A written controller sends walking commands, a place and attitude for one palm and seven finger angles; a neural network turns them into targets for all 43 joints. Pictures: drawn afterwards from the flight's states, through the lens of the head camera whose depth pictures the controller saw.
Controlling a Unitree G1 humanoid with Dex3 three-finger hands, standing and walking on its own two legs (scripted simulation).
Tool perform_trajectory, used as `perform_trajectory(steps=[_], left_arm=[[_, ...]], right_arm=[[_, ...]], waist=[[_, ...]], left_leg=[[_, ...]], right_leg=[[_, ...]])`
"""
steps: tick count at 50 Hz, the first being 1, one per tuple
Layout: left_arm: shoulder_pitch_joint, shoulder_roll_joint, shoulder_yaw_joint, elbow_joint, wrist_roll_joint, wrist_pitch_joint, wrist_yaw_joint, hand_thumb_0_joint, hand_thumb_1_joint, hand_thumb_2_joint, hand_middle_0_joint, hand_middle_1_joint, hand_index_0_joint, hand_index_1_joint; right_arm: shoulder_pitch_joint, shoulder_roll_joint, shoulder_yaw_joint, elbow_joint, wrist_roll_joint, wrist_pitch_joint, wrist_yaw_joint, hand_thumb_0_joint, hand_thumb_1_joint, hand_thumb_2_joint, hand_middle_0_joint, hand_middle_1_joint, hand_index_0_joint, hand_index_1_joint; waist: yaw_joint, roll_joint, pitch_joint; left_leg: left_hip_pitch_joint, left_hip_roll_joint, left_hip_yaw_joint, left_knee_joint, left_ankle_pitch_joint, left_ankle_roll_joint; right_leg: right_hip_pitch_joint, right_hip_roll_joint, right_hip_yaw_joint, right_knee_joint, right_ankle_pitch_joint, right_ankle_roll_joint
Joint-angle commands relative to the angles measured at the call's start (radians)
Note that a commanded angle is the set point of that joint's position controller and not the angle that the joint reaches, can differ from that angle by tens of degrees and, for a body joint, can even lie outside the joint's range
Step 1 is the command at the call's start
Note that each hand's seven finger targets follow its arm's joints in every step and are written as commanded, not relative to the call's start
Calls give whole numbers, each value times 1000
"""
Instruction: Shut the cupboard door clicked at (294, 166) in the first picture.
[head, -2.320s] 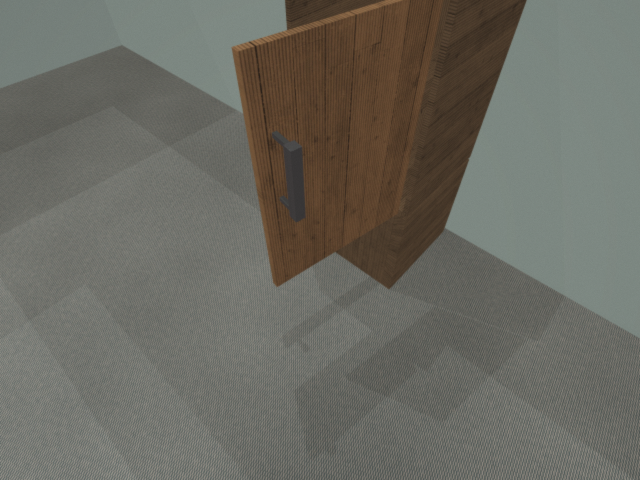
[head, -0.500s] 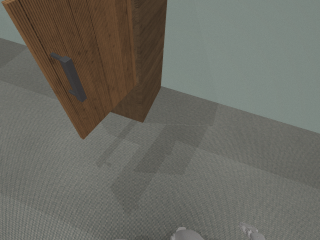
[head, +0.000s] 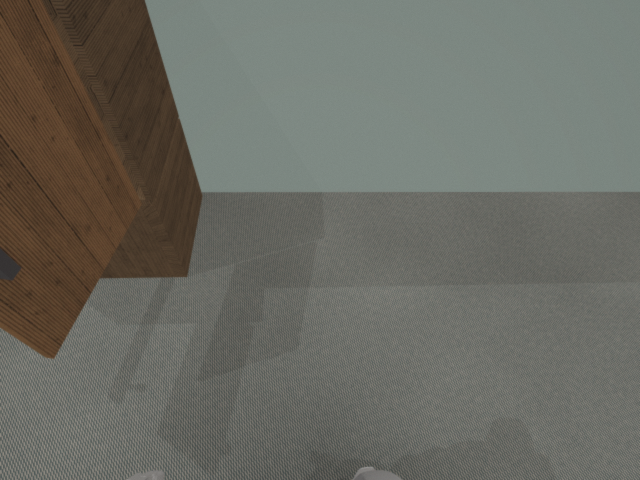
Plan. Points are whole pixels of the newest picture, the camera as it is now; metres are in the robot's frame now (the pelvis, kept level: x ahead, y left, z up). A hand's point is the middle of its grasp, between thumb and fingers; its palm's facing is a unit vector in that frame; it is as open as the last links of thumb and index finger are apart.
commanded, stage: walk to a spot facing it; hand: left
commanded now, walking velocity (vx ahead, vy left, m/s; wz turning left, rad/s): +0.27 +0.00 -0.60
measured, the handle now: out of the picture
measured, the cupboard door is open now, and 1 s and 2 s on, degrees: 79 79 79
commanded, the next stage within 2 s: turn to face it in 1.36 s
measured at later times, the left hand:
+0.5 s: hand (265, 404) +0.24 +0.09 -0.15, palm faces -0.32 -0.92 -0.21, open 7.4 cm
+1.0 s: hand (348, 282) +0.46 -0.04 -0.16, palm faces -0.48 -0.85 -0.21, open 7.4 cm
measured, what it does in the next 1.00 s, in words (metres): walks ahead, turning right: right foot, then left foot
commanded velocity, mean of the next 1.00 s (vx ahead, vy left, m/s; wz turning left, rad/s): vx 0.35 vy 0.00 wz -0.38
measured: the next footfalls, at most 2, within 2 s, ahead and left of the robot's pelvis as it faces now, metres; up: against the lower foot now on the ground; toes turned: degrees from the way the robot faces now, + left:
right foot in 0.32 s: +0.09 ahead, -0.18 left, +0.00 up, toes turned -18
left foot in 0.64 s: +0.31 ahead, +0.01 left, +0.00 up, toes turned -16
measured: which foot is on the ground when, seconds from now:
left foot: down 0.00-0.32, up 0.34-0.62, down 0.64-0.96, up 0.98-1.00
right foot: up 0.00-0.30, down 0.32-0.62, up 0.64-0.96, down 0.98-1.00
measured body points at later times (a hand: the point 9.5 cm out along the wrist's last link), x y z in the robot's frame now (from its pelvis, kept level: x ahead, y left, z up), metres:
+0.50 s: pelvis +0.09 -0.07 +0.01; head +0.14 -0.08 +0.46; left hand +0.26 +0.14 -0.13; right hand +0.05 -0.33 -0.14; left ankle +0.16 +0.07 -0.68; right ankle +0.06 -0.17 -0.73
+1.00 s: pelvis +0.27 -0.16 +0.00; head +0.30 -0.18 +0.44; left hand +0.49 +0.01 -0.14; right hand +0.11 -0.35 -0.15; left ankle +0.27 +0.01 -0.71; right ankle +0.27 -0.28 -0.73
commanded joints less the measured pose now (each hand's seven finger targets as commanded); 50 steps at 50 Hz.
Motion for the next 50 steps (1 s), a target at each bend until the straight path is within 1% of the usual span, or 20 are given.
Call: perform_trajectory(steps=[1, 5, 10, 13, 14, 15, 16, 17, 21, 29, 30, 31, 32, 33, 39, 46, 47, 48, 49, 50], left_arm=[[-150, 132, 52, -148, 9, -46, -32, 0, 900, 900, -200, -300, -200, -300], [-131, 63, 35, -104, 7, -44, -60, 0, 900, 900, -200, -300, -200, -300], [-218, 36, 15, -113, 1, -59, -65, 0, 900, 900, -200, -300, -200, -300], [-128, 61, 26, -73, 1, -64, -61, 0, 900, 900, -200, -300, -200, -300], [9, 108, 40, -30, 4, -73, -51, 0, 900, 900, -200, -300, -200, -300], [188, 243, 74, 21, 11, -88, -33, 0, 900, 900, -200, -300, -200, -300], [281, 314, 92, 50, -15, -85, -14, 0, 900, 900, -200, -300, -200, -300], [211, 309, 82, 33, -16, -81, -1, 0, 900, 900, -200, -300, -200, -300], [-4, 175, 52, -24, 3, -104, 12, 0, 900, 900, -200, -300, -200, -300], [22, 154, 54, 19, -3, -112, 1, 0, 900, 900, -200, -300, -200, -300], [4, 114, 46, 9, -4, -109, -2, 0, 900, 900, -200, -300, -200, -300], [19, 40, 32, -8, -12, -105, -10, 0, 900, 900, -200, -300, -200, -300], [-7, 41, 24, -44, -11, -114, -13, 0, 900, 900, -200, -300, -200, -300], [-50, 53, 30, -45, 1, -119, -16, 0, 900, 900, -200, -300, -200, -300], [-46, -8, 13, -3, 7, -96, -46, 0, 900, 900, -200, -300, -200, -300], [24, 35, 26, 43, 7, -98, -38, 0, 900, 900, -200, -300, -200, -300], [155, 91, 41, 87, 9, -106, -30, 0, 900, 900, -200, -300, -200, -300], [301, 209, 69, 130, 13, -116, -14, 0, 900, 900, -200, -300, -200, -300], [340, 236, 72, 141, -9, -111, 1, 0, 900, 900, -200, -300, -200, -300], [259, 220, 63, 125, -9, -108, 12, 0, 900, 900, -200, -300, -200, -300]], right_arm=[[141, -230, -49, -32, -27, -49, -15, 0, -900, -900, 200, 300, 200, 300], [127, -138, -22, -7, -23, -66, -15, 0, -900, -900, 200, 300, 200, 300], [233, -157, -35, 40, -27, -66, -2, 0, -900, -900, 200, 300, 200, 300], [195, -167, -37, 32, -24, -58, 4, 0, -900, -900, 200, 300, 200, 300], [164, -150, -34, 21, -15, -59, 12, 0, -900, -900, 200, 300, 200, 300], [105, -72, -16, -26, 6, -62, 23, 0, -900, -900, 200, 300, 200, 300], [-25, -70, -11, -89, 6, -61, 18, 0, -900, -900, 200, 300, 200, 300], [-40, -92, -21, -93, 7, -58, 20, 0, -900, -900, 200, 300, 200, 300], [16, -49, -28, -17, -10, -43, 33, 0, -900, -900, 200, 300, 200, 300], [61, -45, -34, 5, -6, -76, 33, 0, -900, -900, 200, 300, 200, 300], [166, -92, -43, 39, -9, -85, 20, 0, -900, -900, 200, 300, 200, 300], [307, -202, -70, 71, -33, -91, 10, 0, -900, -900, 200, 300, 200, 300], [369, -228, -65, 74, -37, -81, 0, 0, -900, -900, 200, 300, 200, 300], [307, -211, -62, 57, -32, -78, 4, 0, -900, -900, 200, 300, 200, 300], [176, -82, -30, 63, -22, -104, 3, 0, -900, -900, 200, 300, 200, 300], [154, -83, -32, 97, -20, -68, 20, 0, -900, -900, 200, 300, 200, 300], [129, -63, -25, 94, -11, -68, 24, 0, -900, -900, 200, 300, 200, 300], [111, 8, -10, 64, 4, -71, 33, 0, -900, -900, 200, 300, 200, 300], [34, -13, -14, 29, 1, -67, 36, 0, -900, -900, 200, 300, 200, 300], [28, -15, -25, 41, 0, -68, 35, 0, -900, -900, 200, 300, 200, 300]], waist=[[-33, 131, -26], [-5, 214, -31], [-56, 229, -64], [-2, 201, -64], [69, 110, -117], [156, -225, -191], [202, -305, -162], [159, -216, -97], [18, -135, -52], [-25, -52, -60], [-77, 56, -81], [-130, 335, -138], [-136, 337, -152], [-109, 203, -82], [-11, 200, -71], [49, 95, -62], [116, -12, -101], [176, -312, -146], [190, -263, -111], [142, -211, -69]], left_leg=[[111, 439, -516, -463, -373, 199], [196, 266, -99, -364, 15, 107], [221, 299, 35, -297, 187, 100], [111, 285, 108, -164, 145, 59], [-18, 233, 168, 37, 183, 22], [-338, 116, 270, 382, -22, -36], [-499, 63, 110, 597, -327, -44], [-529, 115, -2, 641, -284, -43], [-261, 114, 5, 454, -38, -53], [136, 13, 64, -57, 130, -34], [303, 60, 3, -125, 55, -11], [449, 311, -348, -253, -140, 78], [448, 475, -599, -390, -285, 182], [314, 484, -607, -415, -358, 217], [210, 261, -29, -363, 171, 115], [34, 230, 79, -220, -3, 80], [-80, 160, 153, -16, 2, 44], [-338, 29, 234, 315, -155, -3], [-422, 27, 96, 515, -311, 7], [-454, 80, 26, 591, -228, 9]], right_leg=[[-273, -95, -52, 454, -152, 18], [-260, -138, -149, 404, 0, 43], [-84, -117, -243, 104, -49, 27], [166, -77, -289, -75, 1, 1], [403, -78, -244, -166, 25, -38], [696, -351, 161, -297, -73, -148], [642, -518, 443, -401, 69, -243], [506, -517, 447, -434, -166, -283], [186, -343, 142, -429, -8, -192], [82, -244, 101, -302, -26, -141], [-22, -183, 49, -152, -27, -109], [-206, -42, -90, 192, -165, -48], [-306, -28, -108, 441, -260, -31], [-342, -103, -73, 573, -201, -41], [-194, -174, -161, 309, 44, 1], [261, -96, -257, -98, 113, -21], [448, -147, -160, -169, 10, -56], [633, -400, 237, -328, -183, -166], [578, -514, 449, -482, -221, -244], [493, -505, 402, -489, -316, -266]])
